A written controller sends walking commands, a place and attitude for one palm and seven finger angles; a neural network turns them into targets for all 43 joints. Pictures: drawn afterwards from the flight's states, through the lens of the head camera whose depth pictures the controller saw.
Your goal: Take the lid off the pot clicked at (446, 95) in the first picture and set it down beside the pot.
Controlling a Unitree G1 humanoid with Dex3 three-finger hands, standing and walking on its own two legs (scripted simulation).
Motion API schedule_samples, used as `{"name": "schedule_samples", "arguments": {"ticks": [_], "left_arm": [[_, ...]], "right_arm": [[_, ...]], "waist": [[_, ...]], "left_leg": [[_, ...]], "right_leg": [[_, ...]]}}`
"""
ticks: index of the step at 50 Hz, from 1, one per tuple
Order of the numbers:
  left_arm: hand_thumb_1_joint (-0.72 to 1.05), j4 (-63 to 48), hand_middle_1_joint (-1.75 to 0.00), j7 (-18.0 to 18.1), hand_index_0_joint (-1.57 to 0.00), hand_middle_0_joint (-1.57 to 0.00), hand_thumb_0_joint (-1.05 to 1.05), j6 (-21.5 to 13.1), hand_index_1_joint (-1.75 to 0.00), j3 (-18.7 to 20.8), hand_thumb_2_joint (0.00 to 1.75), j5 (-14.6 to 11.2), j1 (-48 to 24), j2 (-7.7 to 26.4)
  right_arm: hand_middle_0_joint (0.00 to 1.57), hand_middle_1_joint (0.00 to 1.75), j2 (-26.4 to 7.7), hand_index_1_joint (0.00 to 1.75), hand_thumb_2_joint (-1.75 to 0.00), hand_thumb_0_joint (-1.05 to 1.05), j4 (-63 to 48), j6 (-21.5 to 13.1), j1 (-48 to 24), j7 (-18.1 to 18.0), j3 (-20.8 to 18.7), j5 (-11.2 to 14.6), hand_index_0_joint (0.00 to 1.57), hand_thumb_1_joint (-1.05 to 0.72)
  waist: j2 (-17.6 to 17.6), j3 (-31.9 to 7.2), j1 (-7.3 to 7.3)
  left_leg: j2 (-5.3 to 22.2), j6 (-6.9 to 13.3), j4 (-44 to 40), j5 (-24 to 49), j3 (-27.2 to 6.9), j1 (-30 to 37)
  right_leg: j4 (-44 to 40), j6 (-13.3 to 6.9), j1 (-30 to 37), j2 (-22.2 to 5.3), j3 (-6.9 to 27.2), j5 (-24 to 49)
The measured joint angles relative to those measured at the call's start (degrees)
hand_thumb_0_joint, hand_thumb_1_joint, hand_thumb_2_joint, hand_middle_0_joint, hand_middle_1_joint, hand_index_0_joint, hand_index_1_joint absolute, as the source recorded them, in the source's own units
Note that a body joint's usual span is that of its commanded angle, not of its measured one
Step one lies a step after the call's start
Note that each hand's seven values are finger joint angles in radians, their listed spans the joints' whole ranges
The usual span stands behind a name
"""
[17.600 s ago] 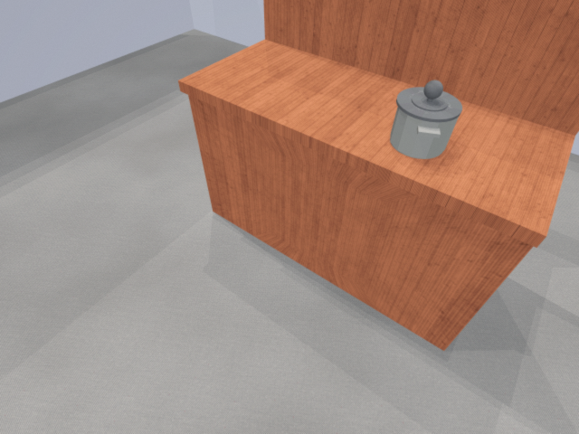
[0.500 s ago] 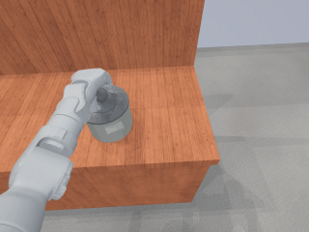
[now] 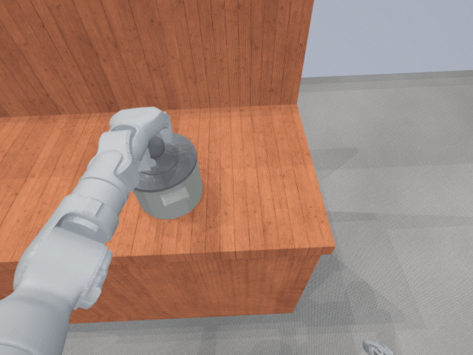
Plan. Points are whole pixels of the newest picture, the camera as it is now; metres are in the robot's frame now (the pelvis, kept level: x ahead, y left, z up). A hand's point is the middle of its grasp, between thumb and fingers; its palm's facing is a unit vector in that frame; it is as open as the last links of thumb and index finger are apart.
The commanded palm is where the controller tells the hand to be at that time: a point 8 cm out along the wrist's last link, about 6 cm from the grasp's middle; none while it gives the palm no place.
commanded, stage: close the fingers and squeeze the knob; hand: left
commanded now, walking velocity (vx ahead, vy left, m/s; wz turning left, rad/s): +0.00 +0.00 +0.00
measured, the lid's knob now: (153, 147) +0.49 +0.17 +0.07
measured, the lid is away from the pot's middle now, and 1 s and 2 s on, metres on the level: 0.00 0.00 0.00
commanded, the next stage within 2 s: lift the lid straight up in 1.06 s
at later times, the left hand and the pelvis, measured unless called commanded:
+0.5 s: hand (147, 147) +0.46 +0.16 +0.10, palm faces -0.33 -0.05 -0.94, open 7.4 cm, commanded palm +0.46 +0.16 +0.15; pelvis +0.00 +0.00 +0.00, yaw +0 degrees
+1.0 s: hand (147, 146) +0.46 +0.16 +0.10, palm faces -0.33 -0.05 -0.94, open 7.4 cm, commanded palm +0.46 +0.16 +0.15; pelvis +0.00 +0.00 +0.00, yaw +0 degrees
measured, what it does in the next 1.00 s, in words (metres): stands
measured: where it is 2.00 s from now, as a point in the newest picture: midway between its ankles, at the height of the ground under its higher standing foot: outside the picture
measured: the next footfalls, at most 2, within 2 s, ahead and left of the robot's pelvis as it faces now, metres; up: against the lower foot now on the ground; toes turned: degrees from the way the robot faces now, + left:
none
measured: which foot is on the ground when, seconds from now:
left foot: down 0.00-1.00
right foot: down 0.00-1.00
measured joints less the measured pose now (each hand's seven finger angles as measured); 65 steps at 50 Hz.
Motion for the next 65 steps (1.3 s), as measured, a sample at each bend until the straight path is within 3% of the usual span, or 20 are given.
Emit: {"name": "schedule_samples", "arguments": {"ticks": [10, 28, 65], "left_arm": [[0.19, -0.08, -0.96, 0.04, -0.65, -0.66, 0.0, -0.17, -0.95, 0.88, 0.96, 0.1, -0.09, 0.52], [0.25, 2.71, -0.95, -0.2, -0.69, -0.7, 0.0, 0.74, -0.95, -0.43, 0.72, 0.08, -2.69, -0.27], [0.21, 2.49, -0.96, -0.15, -0.7, -0.72, 0.0, 1.33, -0.97, -1.13, 0.76, 0.07, -2.85, -0.29]], "right_arm": [[0.2, 0.3, -0.1, 0.3, -0.9, 0.0, 0.01, 0.2, 0.41, -0.07, -0.03, -0.16, 0.2, -0.9], [0.2, 0.3, 0.04, 0.3, -0.9, 0.0, 0.98, 0.37, 1.25, 0.0, 0.04, -0.03, 0.2, -0.9], [0.2, 0.3, 0.18, 0.3, -0.9, 0.0, 1.36, -0.55, 1.44, -0.1, -0.22, -0.21, 0.21, -0.9]], "waist": [[0.01, 0.04, -0.35], [-0.08, -0.21, -0.38], [-0.01, -0.14, -0.6]], "left_leg": [[0.04, 0.06, -0.17, -0.05, 0.26, -0.12], [-0.23, 0.3, 0.36, -0.2, 0.23, -0.88], [-0.36, 0.42, 0.47, -0.29, 0.21, -0.98]], "right_leg": [[-0.18, 0.07, -0.22, 0.07, 0.29, 0.07], [0.45, 0.27, -0.97, -0.23, 0.29, -0.14], [0.5, 0.41, -1.05, -0.32, 0.34, -0.19]]}}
